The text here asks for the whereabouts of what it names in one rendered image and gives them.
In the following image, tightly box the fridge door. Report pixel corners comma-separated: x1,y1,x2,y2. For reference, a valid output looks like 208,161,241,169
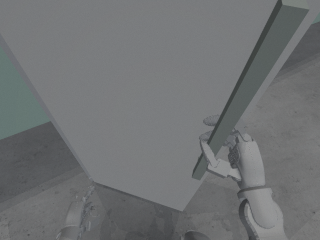
0,0,320,211

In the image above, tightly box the right robot forearm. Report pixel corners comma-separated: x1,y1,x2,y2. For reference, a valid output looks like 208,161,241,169
237,186,289,240

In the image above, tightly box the left robot forearm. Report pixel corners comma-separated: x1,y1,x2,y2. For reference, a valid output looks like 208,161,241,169
56,226,82,240

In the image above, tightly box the robot right hand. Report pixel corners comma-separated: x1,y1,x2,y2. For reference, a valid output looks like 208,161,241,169
199,114,266,190

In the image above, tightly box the handle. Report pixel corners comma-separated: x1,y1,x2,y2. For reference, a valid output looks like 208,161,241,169
191,0,310,181

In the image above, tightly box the robot left hand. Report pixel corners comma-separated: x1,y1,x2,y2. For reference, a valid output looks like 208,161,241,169
63,185,100,234

